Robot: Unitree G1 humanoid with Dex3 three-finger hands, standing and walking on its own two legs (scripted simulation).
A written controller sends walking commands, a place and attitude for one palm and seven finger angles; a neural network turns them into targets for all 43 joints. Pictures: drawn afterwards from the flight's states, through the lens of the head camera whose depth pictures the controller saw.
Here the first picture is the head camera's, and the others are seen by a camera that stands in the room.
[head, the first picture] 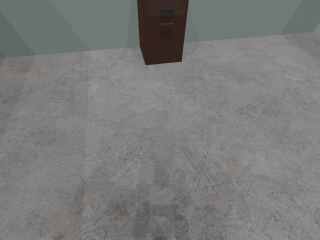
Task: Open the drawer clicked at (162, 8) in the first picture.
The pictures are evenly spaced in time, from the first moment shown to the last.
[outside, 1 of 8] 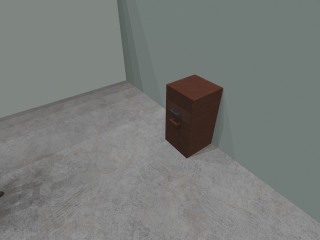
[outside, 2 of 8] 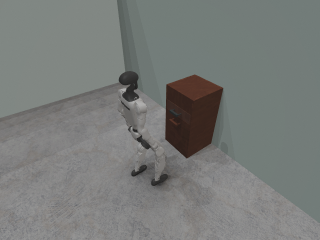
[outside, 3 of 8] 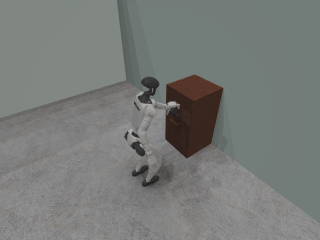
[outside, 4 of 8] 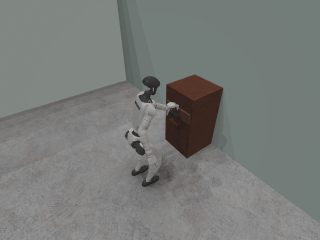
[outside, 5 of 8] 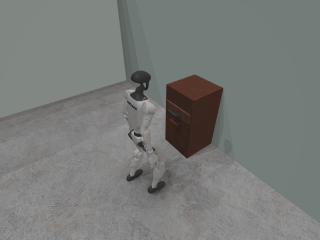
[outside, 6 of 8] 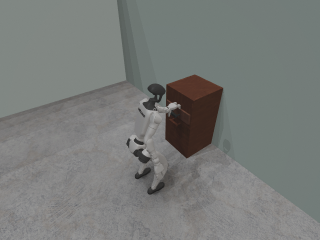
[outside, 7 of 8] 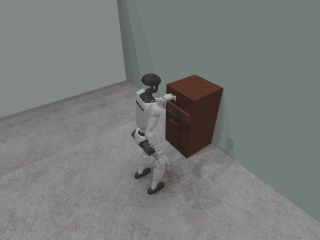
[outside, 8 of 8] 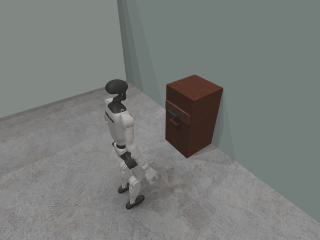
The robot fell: no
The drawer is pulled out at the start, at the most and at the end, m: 0.00 0.03 0.03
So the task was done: no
